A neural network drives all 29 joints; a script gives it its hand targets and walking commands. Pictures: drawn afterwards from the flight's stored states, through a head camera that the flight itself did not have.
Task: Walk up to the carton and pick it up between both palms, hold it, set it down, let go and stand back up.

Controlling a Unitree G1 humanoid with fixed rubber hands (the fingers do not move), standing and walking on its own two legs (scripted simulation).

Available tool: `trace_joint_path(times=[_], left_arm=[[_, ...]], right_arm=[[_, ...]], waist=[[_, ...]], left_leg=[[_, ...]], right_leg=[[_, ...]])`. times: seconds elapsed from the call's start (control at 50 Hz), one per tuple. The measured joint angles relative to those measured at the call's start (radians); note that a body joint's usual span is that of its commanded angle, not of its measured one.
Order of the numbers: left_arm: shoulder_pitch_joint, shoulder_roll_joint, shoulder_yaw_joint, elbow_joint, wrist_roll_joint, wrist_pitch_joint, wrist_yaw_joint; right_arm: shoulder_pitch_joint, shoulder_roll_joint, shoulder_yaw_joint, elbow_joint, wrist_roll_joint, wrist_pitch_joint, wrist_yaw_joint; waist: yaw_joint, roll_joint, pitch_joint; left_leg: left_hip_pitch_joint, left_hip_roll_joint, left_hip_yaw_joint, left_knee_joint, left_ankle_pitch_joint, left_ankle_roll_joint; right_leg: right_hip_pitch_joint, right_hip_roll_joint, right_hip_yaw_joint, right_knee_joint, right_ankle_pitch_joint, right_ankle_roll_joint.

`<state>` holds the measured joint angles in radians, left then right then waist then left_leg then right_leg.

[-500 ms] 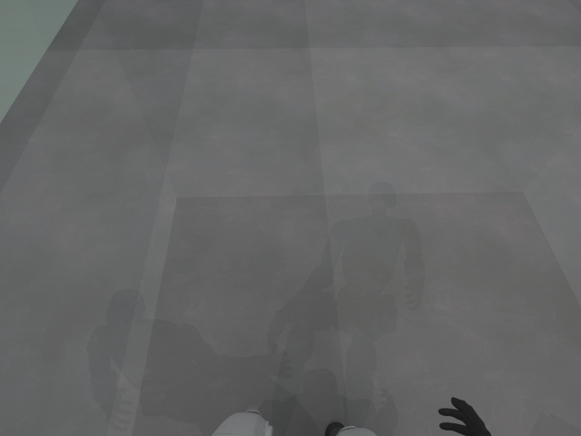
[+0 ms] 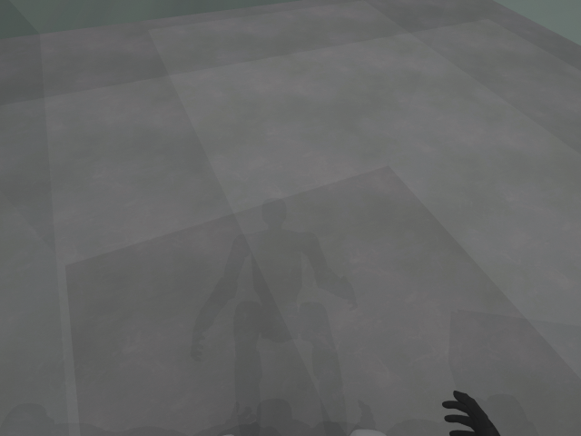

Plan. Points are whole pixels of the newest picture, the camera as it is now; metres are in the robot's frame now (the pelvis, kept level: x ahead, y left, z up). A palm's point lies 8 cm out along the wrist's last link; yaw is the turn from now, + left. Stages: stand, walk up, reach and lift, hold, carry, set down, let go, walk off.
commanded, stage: walk up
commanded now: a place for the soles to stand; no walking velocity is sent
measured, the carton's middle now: out of the picture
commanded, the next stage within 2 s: none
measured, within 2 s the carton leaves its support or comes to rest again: neither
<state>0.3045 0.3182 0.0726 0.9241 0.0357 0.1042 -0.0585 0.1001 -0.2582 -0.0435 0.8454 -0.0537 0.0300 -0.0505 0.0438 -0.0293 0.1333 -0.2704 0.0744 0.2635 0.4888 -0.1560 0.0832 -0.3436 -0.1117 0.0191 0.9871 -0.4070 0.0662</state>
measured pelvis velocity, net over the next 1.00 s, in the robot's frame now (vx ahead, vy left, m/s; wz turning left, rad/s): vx -0.19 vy -0.12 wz -0.92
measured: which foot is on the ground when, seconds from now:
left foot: down 0.00-0.14, up 0.16-0.40, down 0.42-0.84, up 0.86-1.00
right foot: up 0.00-0.12, down 0.14-0.42, up 0.44-0.82, down 0.84-1.00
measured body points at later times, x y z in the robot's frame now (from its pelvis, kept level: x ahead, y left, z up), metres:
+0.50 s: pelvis -0.10 -0.04 +0.00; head -0.06 -0.04 +0.45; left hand +0.09 +0.19 -0.13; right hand -0.14 -0.32 -0.12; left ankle -0.02 +0.02 -0.73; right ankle -0.11 -0.16 -0.70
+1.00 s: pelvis -0.19 -0.12 -0.01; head -0.20 -0.16 +0.44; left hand +0.06 +0.00 -0.12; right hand -0.38 -0.36 -0.14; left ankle -0.06 -0.06 -0.68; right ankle -0.27 -0.23 -0.73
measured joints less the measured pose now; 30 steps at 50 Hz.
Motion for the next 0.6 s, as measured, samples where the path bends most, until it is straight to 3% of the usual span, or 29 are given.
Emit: trace_joint_path(times=[0.08, 0.14, 0.16, 0.2, 0.26, 0.32, 0.4, 0.46, 0.5, 0.6], left_arm=[[-0.006, -0.035, -0.007, 0.007, -0.013, -0.011, -0.018], [-0.003, -0.052, -0.002, 0.005, -0.014, -0.032, -0.019], [-0.011, -0.067, 0.001, 0.012, -0.011, -0.04, -0.015], [-0.016, -0.09, -0.005, 0.025, -0.01, -0.045, -0.004], [-0.017, -0.1, -0.013, 0.033, 0.0, -0.032, 0.011], [-0.021, -0.08, -0.013, 0.007, 0.009, -0.028, 0.008], [-0.036, -0.035, -0.014, -0.044, 0.0, -0.033, 0.003], [-0.061, -0.006, -0.011, -0.074, 0.001, -0.03, 0.009], [-0.073, -0.002, -0.009, -0.088, 0.028, -0.019, 0.012], [-0.076, 0.026, 0.002, -0.103, 0.036, -0.01, -0.029]], right_arm=[[0.03, -0.028, -0.024, 0.003, -0.009, 0.01, -0.002], [0.055, -0.051, -0.043, 0.014, -0.001, 0.023, -0.001], [0.062, -0.066, -0.05, 0.021, 0.012, 0.029, 0.003], [0.078, -0.078, -0.06, 0.031, 0.044, 0.044, 0.009], [0.095, -0.068, -0.054, 0.031, 0.072, 0.029, 0.014], [0.118, -0.044, -0.041, 0.008, 0.072, -0.004, 0.014], [0.146, -0.01, -0.025, -0.033, 0.064, -0.027, -0.005], [0.16, 0.014, -0.01, -0.048, 0.033, -0.034, -0.019], [0.163, 0.017, -0.007, -0.045, 0.016, -0.032, -0.024], [0.166, 0.011, -0.021, -0.045, -0.002, -0.037, -0.02]], waist=[[-0.012, 0.022, 0.004], [-0.012, 0.039, -0.012], [-0.011, 0.065, -0.005], [0.005, 0.082, -0.006], [0.018, 0.075, -0.01], [0.021, 0.055, -0.016], [0.008, 0.037, -0.022], [-0.012, 0.005, -0.018], [-0.021, 0.002, -0.015], [-0.032, -0.014, -0.019]], left_leg=[[-0.032, 0.039, 0.056, 0.015, 0.022, -0.01], [-0.091, 0.083, 0.084, 0.093, -0.015, -0.025], [-0.122, 0.097, 0.048, 0.161, -0.111, -0.035], [-0.198, 0.045, -0.081, 0.345, -0.288, -0.066], [-0.247, -0.04, -0.175, 0.512, -0.257, -0.083], [-0.2, -0.093, -0.188, 0.431, -0.195, -0.092], [-0.048, -0.131, -0.206, 0.131, -0.119, -0.078], [0.006, -0.129, -0.186, 0.032, -0.071, -0.026], [0.026, -0.098, -0.158, 0.01, -0.055, -0.018], [0.065, -0.029, -0.071, -0.028, -0.031, -0.042]], right_leg=[[0.079, -0.017, -0.06, -0.171, -0.052, -0.042], [0.146, 0.0, -0.08, -0.331, -0.016, -0.088], [0.141, 0.021, -0.079, -0.334, 0.013, -0.077], [0.119, 0.04, -0.052, -0.326, 0.031, -0.07], [0.112, 0.068, 0.006, -0.395, 0.092, -0.075], [0.092, 0.103, 0.064, -0.439, 0.147, -0.075], [0.051, 0.167, 0.119, -0.423, 0.171, -0.072], [-0.009, 0.192, 0.135, -0.3, 0.081, -0.051], [-0.071, 0.183, 0.085, -0.134, 0.022, -0.025], [-0.152, 0.08, 0.061, 0.077, 0.107, -0.005]])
